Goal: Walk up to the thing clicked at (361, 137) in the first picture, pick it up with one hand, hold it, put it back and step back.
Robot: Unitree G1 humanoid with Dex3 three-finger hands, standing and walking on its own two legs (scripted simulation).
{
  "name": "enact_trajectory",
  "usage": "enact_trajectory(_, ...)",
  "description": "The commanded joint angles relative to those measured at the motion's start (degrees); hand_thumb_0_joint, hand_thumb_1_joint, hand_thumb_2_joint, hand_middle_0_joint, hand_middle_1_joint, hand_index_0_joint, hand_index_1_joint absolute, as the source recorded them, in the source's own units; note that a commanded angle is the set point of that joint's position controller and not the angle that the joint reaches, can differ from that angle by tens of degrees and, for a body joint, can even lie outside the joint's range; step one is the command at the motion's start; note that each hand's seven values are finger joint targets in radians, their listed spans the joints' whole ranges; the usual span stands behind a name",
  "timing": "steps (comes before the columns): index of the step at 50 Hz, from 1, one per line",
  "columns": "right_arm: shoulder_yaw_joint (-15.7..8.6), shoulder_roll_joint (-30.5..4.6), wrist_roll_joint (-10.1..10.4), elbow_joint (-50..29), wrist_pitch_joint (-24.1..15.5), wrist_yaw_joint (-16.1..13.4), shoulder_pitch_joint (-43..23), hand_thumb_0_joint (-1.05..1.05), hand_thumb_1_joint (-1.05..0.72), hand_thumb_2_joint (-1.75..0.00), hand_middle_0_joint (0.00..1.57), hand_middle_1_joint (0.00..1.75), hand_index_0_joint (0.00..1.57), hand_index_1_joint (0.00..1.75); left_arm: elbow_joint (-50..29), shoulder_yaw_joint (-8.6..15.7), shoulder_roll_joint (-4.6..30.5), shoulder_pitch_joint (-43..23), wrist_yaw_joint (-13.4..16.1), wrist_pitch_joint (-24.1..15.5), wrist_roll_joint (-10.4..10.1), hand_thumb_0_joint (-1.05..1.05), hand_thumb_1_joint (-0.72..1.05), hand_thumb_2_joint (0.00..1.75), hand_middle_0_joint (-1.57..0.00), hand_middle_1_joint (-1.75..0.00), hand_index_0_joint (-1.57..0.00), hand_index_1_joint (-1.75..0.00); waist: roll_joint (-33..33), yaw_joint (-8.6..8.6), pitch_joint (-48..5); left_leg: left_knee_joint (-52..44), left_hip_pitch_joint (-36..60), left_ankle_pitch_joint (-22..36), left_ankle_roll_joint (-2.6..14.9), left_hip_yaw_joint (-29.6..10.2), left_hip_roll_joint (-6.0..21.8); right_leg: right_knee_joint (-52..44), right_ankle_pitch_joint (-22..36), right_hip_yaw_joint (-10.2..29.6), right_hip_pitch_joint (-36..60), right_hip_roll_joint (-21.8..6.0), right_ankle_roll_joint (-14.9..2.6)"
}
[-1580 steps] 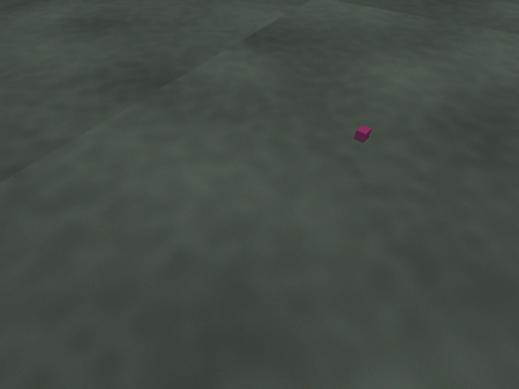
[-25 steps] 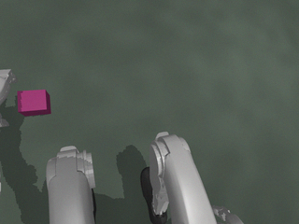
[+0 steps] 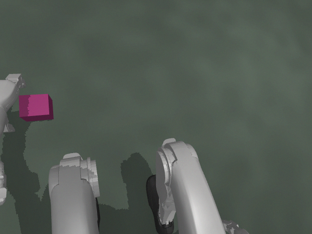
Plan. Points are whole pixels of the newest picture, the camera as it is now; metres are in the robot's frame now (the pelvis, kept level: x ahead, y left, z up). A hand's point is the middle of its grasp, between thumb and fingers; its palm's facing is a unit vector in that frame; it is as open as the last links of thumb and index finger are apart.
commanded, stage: approach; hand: left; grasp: from above
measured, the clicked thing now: (37, 107) +0.49 +0.28 -0.30
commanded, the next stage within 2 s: close in in 0.48 s
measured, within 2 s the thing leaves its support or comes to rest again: neither
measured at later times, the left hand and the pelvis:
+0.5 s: hand (18, 103) +0.47 +0.29 -0.19, palm faces -0.49 -0.08 -0.87, open 13.1 cm; pelvis +0.00 -0.01 -0.01, yaw +0 degrees
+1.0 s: hand (27, 105) +0.47 +0.28 -0.21, palm faces -0.44 -0.06 -0.89, open 13.6 cm; pelvis +0.00 +0.00 -0.02, yaw -2 degrees
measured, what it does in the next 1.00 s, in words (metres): stands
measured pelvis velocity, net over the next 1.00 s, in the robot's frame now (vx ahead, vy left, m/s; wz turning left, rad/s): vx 0.00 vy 0.00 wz -0.03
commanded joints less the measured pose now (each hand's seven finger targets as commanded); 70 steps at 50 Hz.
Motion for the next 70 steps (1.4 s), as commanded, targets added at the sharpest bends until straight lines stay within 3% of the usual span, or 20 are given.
enact_trajectory(1,-4.15,-15.58,-0.63,0.47,-0.79,-1.04,12.97,0.0,-0.9,-0.9,0.2,0.3,0.2,0.3,-5.79,-1.93,7.29,-25.97,3.86,-0.63,0.15,0.0,-0.36,0.86,-0.25,-0.84,-0.25,-0.85,18.95,-5.82,-32.85,-14.9,30.04,6.12,1.07,2.42,0.37,-12.38,8.93,-5.13,12.07,1.52,-4.0)
enact_trajectory(3,-3.73,-15.75,-0.91,0.35,-1.32,-1.16,12.97,0.0,-0.9,-0.9,0.2,0.3,0.2,0.3,-3.82,-2.96,6.19,-27.58,4.88,0.03,0.66,0.0,-0.38,0.88,-0.25,-0.84,-0.24,-0.85,19.08,-6.07,-32.17,-15.0,30.22,5.36,0.95,2.39,0.34,-12.36,8.36,-5.31,11.28,1.58,-4.16)
enact_trajectory(7,-2.97,-15.84,-1.41,-0.17,-1.7,-1.09,13.15,0.0,-0.9,-0.9,0.2,0.3,0.2,0.3,-1.49,0.41,10.86,-26.5,8.21,2.74,3.04,0.0,-0.35,0.86,-0.28,-0.82,-0.27,-0.83,24.24,-3.93,-36.72,-14.91,32.09,9.47,0.6,4.04,0.01,-11.24,12.02,-4.85,14.57,1.59,-4.22)
enact_trajectory(12,-2.25,-16.12,-0.98,-2.18,-1.52,-0.36,11.86,0.0,-0.9,-0.9,0.2,0.3,0.2,0.3,0.14,3.44,14.03,-24.95,9.69,7.4,2.9,0.0,-0.38,0.88,-0.25,-0.81,-0.24,-0.83,24.81,-2.85,-39.73,-14.82,31.56,12.13,1.03,4.81,0.0,-10.78,14.72,-4.22,16.62,1.58,-4.51)
enact_trajectory(15,-1.62,-16.11,-0.37,-3.23,-1.43,-0.01,11.13,0.0,-0.9,-0.9,0.2,0.3,0.2,0.3,0.41,5.09,16.19,-20.7,9.08,9.61,0.59,0.0,-0.35,0.89,-0.29,-0.79,-0.27,-0.81,21.5,-1.53,-40.04,-13.49,27.49,12.49,2.09,5.8,-0.13,-11.74,15.48,-3.2,20.76,1.83,-3.85)
enact_trajectory(19,-1.26,-15.43,0.16,-3.04,-1.33,0.42,10.84,0.0,-0.9,-0.89,0.2,0.3,0.2,0.3,2.04,4.27,16.38,-14.96,4.83,10.52,-3.19,0.0,-0.37,0.87,-0.25,-0.83,-0.24,-0.83,11.8,-2.01,-36.76,-10.87,18.6,10.2,3.78,6.07,-0.11,-13.12,14.65,-1.59,26.7,2.25,-2.43)
enact_trajectory(22,-1.64,-16.23,-0.07,-3.86,-1.59,0.3,10.81,0.0,-0.9,-0.9,0.2,0.3,0.2,0.3,-2.34,6.93,19.64,-16.13,1.57,8.16,-6.24,0.0,-0.39,0.85,-0.22,-0.88,-0.22,-0.88,10.42,-2.63,-36.64,-10.14,16.64,9.58,3.7,5.41,-0.07,-13.22,12.71,-1.07,28.95,1.87,-2.45)
enact_trajectory(23,-1.63,-16.43,-0.18,-3.65,-1.61,0.18,11.2,0.0,-0.91,-0.9,0.2,0.3,0.2,0.3,-2.4,4.68,16.73,-16.31,0.03,7.18,-6.2,0.0,-0.41,0.87,-0.21,-0.89,-0.21,-0.88,10.27,-3.13,-35.12,-9.77,17.03,8.75,3.42,5.39,-0.13,-13.63,11.56,-1.48,27.2,1.8,-2.84)
enact_trajectory(24,-2.3,-17.5,-0.29,-3.66,-1.61,-0.14,11.82,0.0,-0.91,-0.9,0.2,0.3,0.2,0.3,-5.78,6.98,19.96,-17.86,-0.74,5.69,-5.97,0.0,-0.41,0.87,-0.21,-0.9,-0.21,-0.9,10.83,-4.0,-35.39,-9.48,17.85,8.94,3.18,4.88,-0.06,-13.46,11.1,-1.94,26.85,1.86,-3.08)
enact_trajectory(26,-2.87,-16.74,-0.99,-3.26,-1.24,-0.42,13.05,0.0,-0.91,-0.9,0.2,0.3,0.2,0.3,-9.52,5.91,18.14,-20.83,-2.27,2.5,-5.42,0.0,-0.4,0.87,-0.22,-0.88,-0.22,-0.88,13.74,-4.43,-36.58,-9.35,20.51,8.66,2.26,4.33,0.15,-13.48,10.14,-2.17,26.23,2.03,-3.49)
enact_trajectory(28,-3.38,-16.21,-1.11,-1.59,-1.14,-0.53,14.81,0.0,-0.91,-0.9,0.2,0.3,0.2,0.3,-12.96,1.75,12.05,-22.68,-2.85,-0.09,-5.39,0.0,-0.4,0.86,-0.23,-0.88,-0.22,-0.88,17.47,-4.86,-36.88,-9.94,24.98,8.12,1.24,4.04,0.2,-13.75,9.19,-3.25,22.61,2.03,-4.13)
enact_trajectory(29,-3.66,-16.08,-1.28,-1.23,-1.08,-0.61,15.12,0.0,-0.91,-0.9,0.2,0.3,0.2,0.3,-17.55,2.24,14.01,-24.52,-2.58,-1.37,-4.85,0.0,-0.42,0.88,-0.2,-0.91,-0.2,-0.91,20.06,-4.73,-39.68,-10.32,27.67,9.18,1.0,3.8,0.52,-13.46,10.56,-3.48,23.06,2.24,-3.94)
enact_trajectory(30,-4.21,-16.83,-1.27,-1.22,-0.87,-0.79,15.14,0.0,-0.91,-0.9,0.2,0.3,0.2,0.3,-16.5,2.02,14.23,-21.8,-2.19,-1.88,-4.09,0.0,-0.45,0.89,-0.17,-0.92,-0.18,-0.91,20.62,-3.82,-39.83,-10.14,28.75,9.26,0.69,3.84,0.46,-13.12,10.46,-3.7,21.89,2.13,-4.18)
enact_trajectory(35,-3.67,-16.9,-1.19,-0.95,0.06,-0.48,13.6,0.0,-0.9,-0.9,0.2,0.3,0.2,0.3,-7.17,-0.87,9.58,-21.37,1.42,-1.72,-0.51,0.0,-0.44,0.91,-0.18,-0.9,-0.18,-0.9,22.61,-4.67,-33.84,-13.26,32.53,10.02,-0.35,1.32,0.57,-9.95,10.55,-6.65,12.43,1.79,-4.75)
enact_trajectory(42,-2.11,-17.47,-1.76,-1.4,-0.65,0.3,11.67,0.0,-0.89,-0.89,0.2,0.3,0.2,0.3,-0.18,2.0,12.99,-22.42,8.42,0.86,3.73,0.0,-0.4,0.9,-0.19,-0.88,-0.19,-0.87,24.3,-4.89,-32.2,-13.24,31.88,14.12,-0.02,1.96,0.45,-8.08,15.31,-6.7,12.4,1.56,-4.1)
enact_trajectory(47,-0.87,-17.31,-2.67,-1.92,-2.56,1.31,11.6,0.0,-0.9,-0.9,0.2,0.3,0.2,0.3,4.33,2.53,13.97,-25.35,10.72,2.24,3.69,0.0,-0.49,0.97,-0.12,-0.91,-0.11,-0.92,20.76,-7.85,-29.41,-11.16,26.86,10.08,1.25,2.81,0.29,-9.17,12.99,-6.18,13.41,2.09,-3.74)
enact_trajectory(54,0.21,-19.08,-3.32,-3.29,-5.06,1.48,11.36,0.0,-0.89,-0.9,0.2,0.3,0.2,0.3,7.53,5.3,19.12,-23.19,11.11,3.0,2.33,0.0,-0.53,0.99,-0.08,-0.96,-0.07,-0.97,19.89,-7.33,-29.55,-10.11,24.19,5.04,1.67,2.99,0.43,-9.85,7.82,-6.04,15.2,2.33,-3.67)
enact_trajectory(63,1.43,-19.93,-4.4,-2.54,-5.58,1.86,13.49,0.0,-0.89,-0.9,0.2,0.3,0.2,0.3,4.0,8.67,24.03,-19.05,10.43,1.67,0.93,0.0,-0.58,1.04,-0.08,-0.93,-0.05,-0.96,21.78,-6.93,-33.34,-7.21,25.64,13.23,1.12,2.47,1.28,-8.67,15.87,-6.47,22.88,2.93,-3.56)
enact_trajectory(68,2.04,-20.3,-4.99,-2.63,-5.65,2.42,13.13,0.0,-0.89,-0.9,0.2,0.3,0.2,0.3,4.94,6.48,21.54,-17.87,10.42,0.92,1.25,0.0,-0.59,1.06,-0.07,-0.92,-0.03,-0.95,22.67,-7.83,-31.07,-6.32,26.5,14.67,0.61,1.7,1.37,-7.86,17.05,-7.56,21.28,3.16,-3.85)
enact_trajectory(70,2.04,-20.49,-5.15,-2.1,-5.52,2.59,13.65,0.0,-0.89,-0.9,0.2,0.3,0.2,0.3,4.49,7.34,23.48,-17.62,10.89,0.48,1.54,0.0,-0.58,1.07,-0.08,-0.92,-0.05,-0.96,23.97,-7.64,-30.38,-7.03,26.5,13.77,0.57,1.49,1.53,-8.1,16.34,-7.62,21.69,3.29,-3.78)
